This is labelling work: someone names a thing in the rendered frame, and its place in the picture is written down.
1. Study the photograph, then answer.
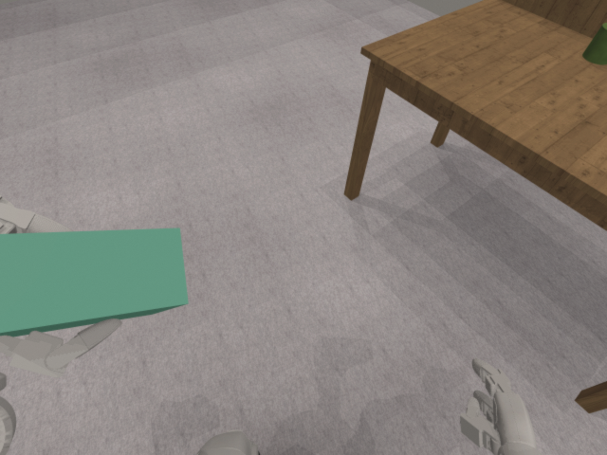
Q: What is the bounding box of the robot left hand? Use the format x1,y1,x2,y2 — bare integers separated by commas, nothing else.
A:
0,195,122,378

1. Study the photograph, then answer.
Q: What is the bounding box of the sponge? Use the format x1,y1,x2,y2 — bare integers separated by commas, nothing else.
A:
0,228,189,337

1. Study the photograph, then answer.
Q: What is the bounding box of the left robot thigh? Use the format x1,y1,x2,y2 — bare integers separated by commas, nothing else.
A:
196,432,259,455

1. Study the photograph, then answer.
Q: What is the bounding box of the table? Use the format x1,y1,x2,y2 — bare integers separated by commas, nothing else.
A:
344,0,607,413

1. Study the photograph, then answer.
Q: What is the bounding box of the robot right hand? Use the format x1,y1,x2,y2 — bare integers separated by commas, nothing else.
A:
460,358,537,455

